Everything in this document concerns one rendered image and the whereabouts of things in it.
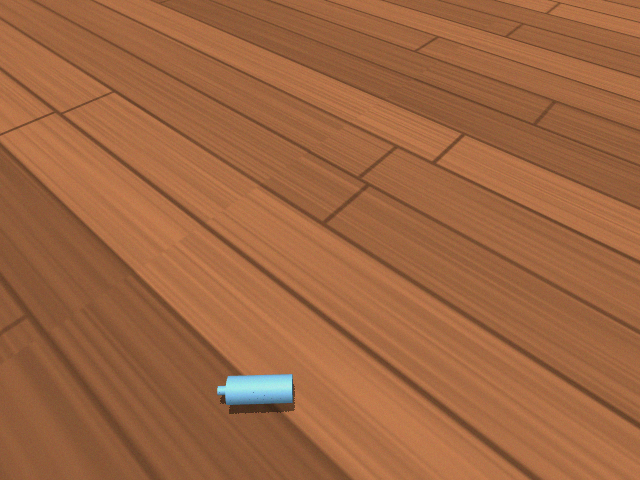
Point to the bottle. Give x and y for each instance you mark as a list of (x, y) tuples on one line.
[(258, 389)]

